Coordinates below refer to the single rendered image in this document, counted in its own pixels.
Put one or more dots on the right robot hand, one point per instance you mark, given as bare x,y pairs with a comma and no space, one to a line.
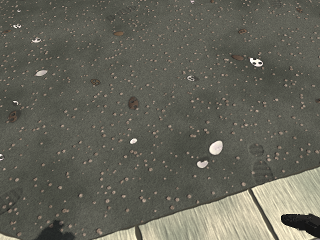
309,223

